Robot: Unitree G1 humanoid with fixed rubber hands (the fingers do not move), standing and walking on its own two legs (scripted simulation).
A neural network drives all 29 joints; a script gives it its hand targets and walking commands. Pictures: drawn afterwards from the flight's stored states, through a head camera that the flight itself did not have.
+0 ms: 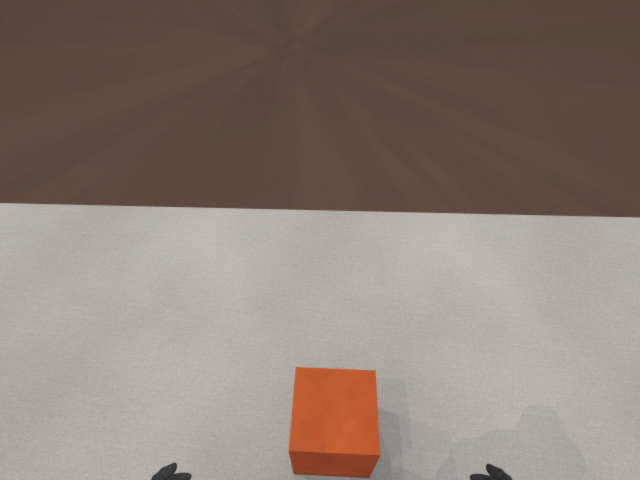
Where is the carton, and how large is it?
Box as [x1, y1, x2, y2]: [289, 367, 379, 477]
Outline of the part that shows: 296,367 289,441 289,454 293,472 298,474 369,477 379,456 375,370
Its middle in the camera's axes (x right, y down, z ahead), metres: +0.04 +0.50 +1.05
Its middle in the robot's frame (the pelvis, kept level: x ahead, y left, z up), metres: +0.38 -0.02 -0.64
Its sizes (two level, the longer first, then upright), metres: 0.210 0.200 0.250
